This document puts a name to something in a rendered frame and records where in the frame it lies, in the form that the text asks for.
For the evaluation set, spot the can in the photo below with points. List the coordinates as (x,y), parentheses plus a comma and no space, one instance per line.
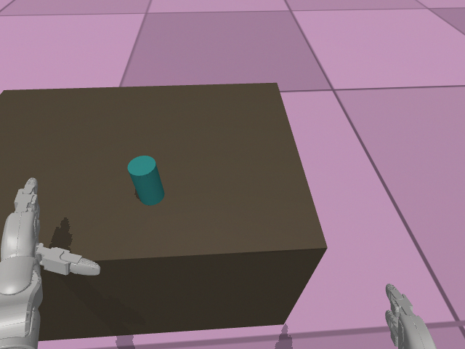
(146,179)

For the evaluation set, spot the left robot arm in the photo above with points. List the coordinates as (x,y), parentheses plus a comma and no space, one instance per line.
(20,297)

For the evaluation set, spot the left robot hand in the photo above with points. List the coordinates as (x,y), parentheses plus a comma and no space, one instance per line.
(21,238)

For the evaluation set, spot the right robot hand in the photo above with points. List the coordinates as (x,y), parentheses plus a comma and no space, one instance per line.
(408,331)

